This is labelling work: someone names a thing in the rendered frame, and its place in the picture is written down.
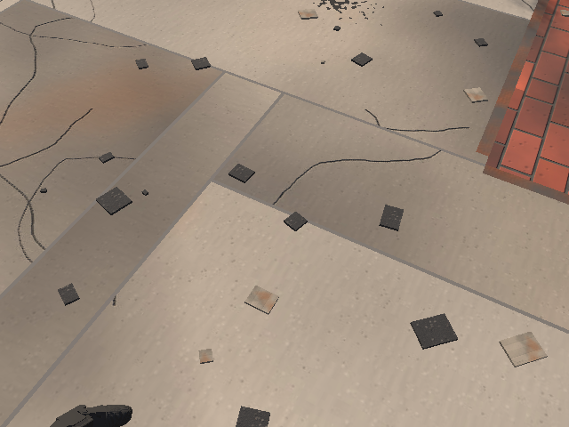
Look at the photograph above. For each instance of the left robot hand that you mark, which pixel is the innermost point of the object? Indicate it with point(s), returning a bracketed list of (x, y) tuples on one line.
[(99, 416)]

